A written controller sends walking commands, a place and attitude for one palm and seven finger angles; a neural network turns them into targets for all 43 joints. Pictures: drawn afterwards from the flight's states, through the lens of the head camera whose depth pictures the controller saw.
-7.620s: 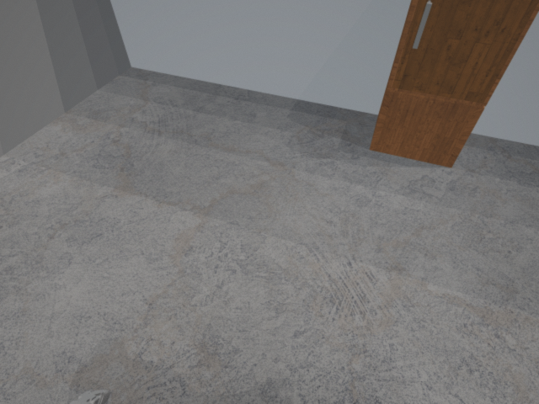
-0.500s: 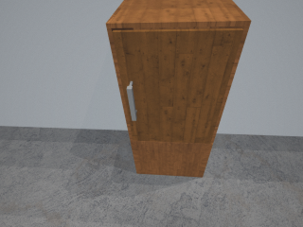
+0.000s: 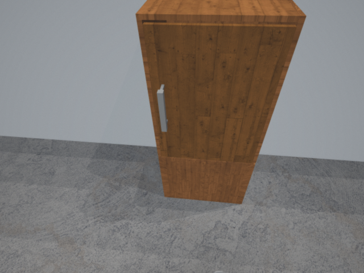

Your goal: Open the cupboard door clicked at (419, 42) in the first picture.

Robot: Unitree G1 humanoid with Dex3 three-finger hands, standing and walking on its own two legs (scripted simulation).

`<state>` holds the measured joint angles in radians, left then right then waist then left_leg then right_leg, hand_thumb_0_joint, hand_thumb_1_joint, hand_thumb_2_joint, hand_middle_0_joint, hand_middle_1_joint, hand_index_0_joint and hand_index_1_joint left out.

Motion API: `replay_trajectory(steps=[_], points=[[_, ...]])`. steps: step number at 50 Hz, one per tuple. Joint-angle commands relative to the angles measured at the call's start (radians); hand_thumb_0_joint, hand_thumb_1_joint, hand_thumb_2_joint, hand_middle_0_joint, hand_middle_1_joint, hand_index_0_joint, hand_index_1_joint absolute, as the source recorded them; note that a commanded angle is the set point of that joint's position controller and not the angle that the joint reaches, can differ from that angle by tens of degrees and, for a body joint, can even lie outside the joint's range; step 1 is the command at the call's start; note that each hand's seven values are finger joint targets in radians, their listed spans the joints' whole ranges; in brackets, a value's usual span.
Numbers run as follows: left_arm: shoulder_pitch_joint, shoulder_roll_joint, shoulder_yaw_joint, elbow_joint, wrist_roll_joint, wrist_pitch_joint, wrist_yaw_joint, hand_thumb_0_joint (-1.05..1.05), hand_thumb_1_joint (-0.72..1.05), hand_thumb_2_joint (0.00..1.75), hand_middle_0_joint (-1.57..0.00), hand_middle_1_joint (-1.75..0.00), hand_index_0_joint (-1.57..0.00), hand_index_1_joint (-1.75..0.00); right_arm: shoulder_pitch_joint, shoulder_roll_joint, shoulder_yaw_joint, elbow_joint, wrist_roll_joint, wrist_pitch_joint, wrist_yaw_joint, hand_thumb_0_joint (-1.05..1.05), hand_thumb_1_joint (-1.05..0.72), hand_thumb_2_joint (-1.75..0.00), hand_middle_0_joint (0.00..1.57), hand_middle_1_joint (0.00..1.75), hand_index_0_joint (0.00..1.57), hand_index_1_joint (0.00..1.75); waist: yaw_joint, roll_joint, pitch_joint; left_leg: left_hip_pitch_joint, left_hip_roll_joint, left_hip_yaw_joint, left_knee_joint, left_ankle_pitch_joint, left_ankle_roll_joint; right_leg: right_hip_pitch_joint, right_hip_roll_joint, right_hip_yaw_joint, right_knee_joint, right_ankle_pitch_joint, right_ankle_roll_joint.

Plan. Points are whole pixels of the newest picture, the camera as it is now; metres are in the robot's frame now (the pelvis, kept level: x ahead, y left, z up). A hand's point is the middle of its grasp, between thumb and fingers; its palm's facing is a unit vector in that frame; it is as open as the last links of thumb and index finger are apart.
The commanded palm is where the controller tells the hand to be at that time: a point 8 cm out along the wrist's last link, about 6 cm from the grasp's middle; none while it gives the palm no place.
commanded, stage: come to a stop and stand still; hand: left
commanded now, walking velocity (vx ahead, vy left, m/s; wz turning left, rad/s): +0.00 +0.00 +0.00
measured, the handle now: (163, 108) +0.66 +0.12 -0.02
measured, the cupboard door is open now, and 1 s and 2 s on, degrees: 0 0 0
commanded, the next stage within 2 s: look again from close up in 0.68 s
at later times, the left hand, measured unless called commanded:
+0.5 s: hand out of the picture -0.03 +0.18 -0.16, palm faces +0.03 -0.97 -0.23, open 7.3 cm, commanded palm none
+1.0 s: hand out of the picture -0.01 +0.15 -0.16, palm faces -0.01 -0.98 -0.20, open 7.3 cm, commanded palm none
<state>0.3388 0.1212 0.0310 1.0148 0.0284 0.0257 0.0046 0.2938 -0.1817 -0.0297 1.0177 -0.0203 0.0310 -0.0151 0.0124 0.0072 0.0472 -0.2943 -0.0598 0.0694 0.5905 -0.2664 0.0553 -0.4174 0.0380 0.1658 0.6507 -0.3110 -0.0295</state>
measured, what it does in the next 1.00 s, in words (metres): steps on the spot: left foot, then right foot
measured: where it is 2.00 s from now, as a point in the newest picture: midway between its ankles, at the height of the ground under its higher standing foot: outside the picture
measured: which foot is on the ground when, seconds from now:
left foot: down 0.00-0.06, up 0.08-0.20, down 0.22-1.00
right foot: down 0.00-0.22, up 0.24-0.42, down 0.44-1.00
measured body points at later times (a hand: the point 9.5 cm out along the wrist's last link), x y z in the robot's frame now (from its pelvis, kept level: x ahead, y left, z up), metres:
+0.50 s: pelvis -0.06 -0.01 +0.01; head -0.06 -0.01 +0.46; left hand -0.03 +0.24 -0.14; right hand -0.07 -0.23 -0.15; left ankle -0.04 +0.10 -0.72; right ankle -0.04 -0.12 -0.72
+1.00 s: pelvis -0.02 -0.02 +0.02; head +0.00 -0.03 +0.47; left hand -0.01 +0.21 -0.14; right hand -0.01 -0.24 -0.15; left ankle -0.04 +0.10 -0.72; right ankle -0.04 -0.12 -0.72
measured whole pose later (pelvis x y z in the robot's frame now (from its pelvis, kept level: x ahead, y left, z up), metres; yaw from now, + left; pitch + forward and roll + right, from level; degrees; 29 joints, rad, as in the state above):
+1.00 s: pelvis -0.02 -0.02 +0.02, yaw -2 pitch +0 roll +1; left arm 0.27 0.15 0.00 1.10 0.01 -0.01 0.02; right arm 0.27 -0.16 0.01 1.09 -0.01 -0.03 -0.05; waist 0.00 0.01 0.04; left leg -0.16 -0.01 0.03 0.44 -0.28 0.01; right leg -0.19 0.03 0.03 0.48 -0.28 -0.03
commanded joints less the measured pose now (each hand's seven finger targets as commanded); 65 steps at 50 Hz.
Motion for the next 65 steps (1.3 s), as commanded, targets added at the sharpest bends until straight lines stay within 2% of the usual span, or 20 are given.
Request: replay_trajectory(steps=[1,3,4,5,6,9,10,11,12,14,16,19,21,24,26,29,32,35,41,65], points=[[0.182,0.114,0.029,-0.022,0.012,-0.012,0.012,0.00,0.90,0.90,-0.20,-0.30,-0.20,-0.30,-0.097,-0.108,-0.033,-0.111,-0.003,-0.013,0.001,0.00,-0.90,-0.90,0.20,0.30,0.20,0.30,0.058,-0.124,0.084,-0.271,0.051,-0.152,-0.087,-0.446,-0.009,0.081,-0.067,0.150,-0.194,-0.316,-0.044],[0.037,0.196,0.044,-0.075,0.005,-0.012,0.024,0.00,0.90,0.90,-0.20,-0.30,-0.20,-0.30,0.029,-0.065,-0.045,-0.084,0.001,0.014,-0.002,0.00,-0.90,-0.90,0.20,0.30,0.20,0.30,-0.044,-0.352,0.036,0.039,-0.055,-0.064,0.421,-0.191,-0.046,-0.288,-0.268,0.471,-0.588,-0.688,-0.132],[-0.094,0.204,0.055,-0.118,0.004,-0.009,0.038,0.00,0.90,0.90,-0.20,-0.30,-0.20,-0.30,0.105,-0.080,-0.055,-0.067,0.000,0.022,-0.003,0.00,-0.90,-0.90,0.20,0.30,0.20,0.30,-0.110,-0.353,0.036,0.099,-0.038,-0.103,0.595,-0.153,-0.039,-0.393,-0.274,0.475,-0.604,-0.589,-0.149],[-0.209,0.200,0.057,-0.144,0.006,-0.010,0.043,0.00,0.90,0.90,-0.20,-0.30,-0.20,-0.30,0.185,-0.075,-0.059,-0.037,-0.002,0.014,-0.001,0.00,-0.90,-0.90,0.20,0.30,0.20,0.30,-0.163,-0.302,-0.003,0.144,-0.010,-0.105,0.634,-0.138,-0.032,-0.410,-0.245,0.334,-0.549,-0.462,-0.130],[-0.221,0.188,0.059,-0.160,0.009,-0.012,0.046,0.00,0.90,0.90,-0.20,-0.30,-0.20,-0.30,0.234,-0.055,-0.051,-0.032,-0.003,0.001,0.002,0.00,-0.90,-0.90,0.20,0.30,0.20,0.30,-0.166,-0.259,-0.027,0.154,-0.005,-0.076,0.535,-0.174,-0.027,-0.343,-0.204,0.225,-0.498,-0.352,-0.101],[-0.057,0.174,0.061,-0.110,0.003,-0.003,0.040,0.00,0.90,0.90,-0.20,-0.30,-0.20,-0.30,0.201,-0.014,-0.023,-0.030,0.005,-0.027,0.002,0.00,-0.90,-0.90,0.20,0.30,0.20,0.30,-0.075,-0.107,0.028,0.192,-0.012,-0.011,-0.179,-0.199,-0.004,-0.139,-0.111,0.120,-0.313,-0.286,-0.039],[-0.016,0.144,0.054,-0.102,-0.006,0.003,0.035,0.00,0.90,0.90,-0.20,-0.30,-0.20,-0.30,0.182,-0.044,-0.020,-0.040,-0.004,-0.037,-0.007,0.00,-0.90,-0.90,0.20,0.30,0.20,0.30,-0.051,0.046,0.046,0.169,0.051,-0.107,-0.328,-0.222,0.012,-0.117,-0.038,0.058,-0.127,-0.239,-0.013],[-0.005,0.102,0.052,-0.106,-0.021,0.003,0.024,0.00,0.90,0.90,-0.20,-0.30,-0.20,-0.30,0.109,-0.102,-0.031,-0.074,-0.015,-0.047,-0.018,0.00,-0.90,-0.90,0.20,0.30,0.20,0.30,-0.034,0.240,0.068,0.046,0.277,-0.385,-0.425,-0.311,0.091,-0.136,0.047,-0.047,0.166,-0.107,0.029],[-0.020,0.122,0.064,-0.121,-0.016,0.011,0.017,0.00,0.90,0.90,-0.20,-0.30,-0.20,-0.30,-0.031,-0.137,-0.037,-0.121,-0.010,-0.039,-0.025,0.00,-0.90,-0.90,0.20,0.30,0.20,0.30,0.019,0.218,0.081,-0.177,0.372,-0.416,-0.476,-0.360,0.139,-0.059,-0.004,-0.069,0.338,-0.043,0.038],[0.000,0.125,0.057,-0.092,-0.001,0.014,0.015,0.00,0.90,0.90,-0.20,-0.30,-0.20,-0.30,-0.140,-0.097,-0.022,-0.134,-0.007,-0.049,-0.022,0.00,-0.90,-0.90,0.20,0.30,0.20,0.30,0.069,0.154,0.118,-0.324,0.331,-0.394,-0.449,-0.321,0.140,0.002,-0.042,-0.035,0.468,0.019,0.026],[0.016,0.092,0.034,-0.077,-0.001,-0.003,0.006,0.00,0.90,0.90,-0.20,-0.30,-0.20,-0.30,-0.100,-0.113,-0.019,-0.113,-0.014,-0.057,-0.017,0.00,-0.90,-0.90,0.20,0.30,0.20,0.30,0.047,0.045,0.118,-0.201,0.287,-0.325,-0.391,-0.246,0.125,0.024,-0.049,-0.109,0.290,-0.065,0.011],[-0.007,0.072,0.017,-0.075,0.000,-0.032,-0.001,0.00,0.90,0.90,-0.20,-0.30,-0.20,-0.30,0.035,-0.125,-0.018,-0.063,-0.015,-0.047,-0.017,0.00,-0.90,-0.90,0.20,0.30,0.20,0.30,-0.002,0.048,0.101,-0.096,0.266,-0.304,-0.330,-0.296,0.097,0.127,-0.021,-0.184,-0.044,-0.109,0.002],[0.046,0.098,0.016,-0.057,-0.001,-0.044,0.000,0.00,0.90,0.90,-0.20,-0.30,-0.20,-0.30,0.068,-0.105,-0.011,-0.054,-0.008,-0.047,-0.013,0.00,-0.90,-0.90,0.20,0.30,0.20,0.30,0.006,0.004,0.089,-0.148,0.190,-0.251,-0.250,-0.342,0.049,0.241,-0.054,-0.058,-0.224,-0.119,-0.033],[0.065,0.191,0.029,-0.051,-0.009,-0.057,0.008,0.00,0.90,0.90,-0.20,-0.30,-0.20,-0.30,0.072,-0.044,0.003,-0.073,-0.001,-0.054,-0.004,0.00,-0.90,-0.90,0.20,0.30,0.20,0.30,-0.015,-0.162,0.002,-0.120,0.052,-0.057,0.025,-0.174,-0.025,0.203,-0.265,0.269,-0.413,-0.344,-0.147],[-0.007,0.193,0.029,-0.069,-0.012,-0.055,0.012,0.00,0.90,0.90,-0.20,-0.30,-0.20,-0.30,0.094,-0.051,0.004,-0.047,-0.001,-0.049,-0.001,0.00,-0.90,-0.90,0.20,0.30,0.20,0.30,-0.036,-0.214,0.023,-0.045,0.063,-0.069,0.054,-0.115,-0.025,0.099,-0.255,0.240,-0.456,-0.380,-0.142],[-0.057,0.150,0.016,-0.067,-0.011,-0.046,0.008,0.00,0.90,0.90,-0.20,-0.30,-0.20,-0.30,0.147,-0.038,0.015,-0.002,0.000,-0.058,-0.004,0.00,-0.90,-0.90,0.20,0.30,0.20,0.30,-0.057,-0.065,0.074,0.098,0.086,-0.119,-0.147,-0.058,-0.015,-0.023,-0.126,0.039,-0.322,-0.240,-0.071],[-0.023,0.114,0.007,-0.045,-0.010,-0.041,0.003,0.00,0.90,0.90,-0.20,-0.30,-0.20,-0.30,0.102,-0.103,0.005,-0.007,-0.002,-0.070,-0.015,0.00,-0.90,-0.90,0.20,0.30,0.20,0.30,-0.016,0.146,0.086,-0.034,0.240,-0.316,-0.391,-0.255,0.035,0.099,-0.034,-0.115,-0.130,-0.064,-0.026],[0.016,0.095,-0.003,0.001,-0.009,-0.053,0.002,0.00,0.90,0.90,-0.20,-0.30,-0.20,-0.30,0.063,-0.086,0.011,-0.009,0.005,-0.079,-0.024,0.00,-0.90,-0.90,0.20,0.30,0.20,0.30,0.012,0.075,0.043,-0.017,0.217,-0.254,-0.331,-0.032,0.044,0.196,-0.066,-0.095,-0.172,0.076,-0.026],[0.015,0.109,-0.013,0.041,-0.017,-0.064,0.013,0.00,0.90,0.90,-0.20,-0.30,-0.20,-0.30,0.081,-0.061,0.020,0.032,0.011,-0.085,-0.029,0.00,-0.90,-0.90,0.20,0.30,0.20,0.30,-0.012,-0.023,-0.042,0.102,0.150,-0.127,-0.198,0.218,-0.006,0.249,-0.122,-0.041,-0.220,0.307,-0.031],[-0.035,0.149,-0.013,0.036,-0.019,-0.059,0.026,0.00,0.90,0.90,-0.20,-0.30,-0.20,-0.30,0.024,-0.074,0.027,0.071,0.009,-0.066,-0.031,0.00,-0.90,-0.90,0.20,0.30,0.20,0.30,-0.015,-0.031,-0.025,0.151,0.154,-0.107,-0.223,0.242,-0.035,0.285,-0.132,-0.038,-0.264,0.412,-0.031]])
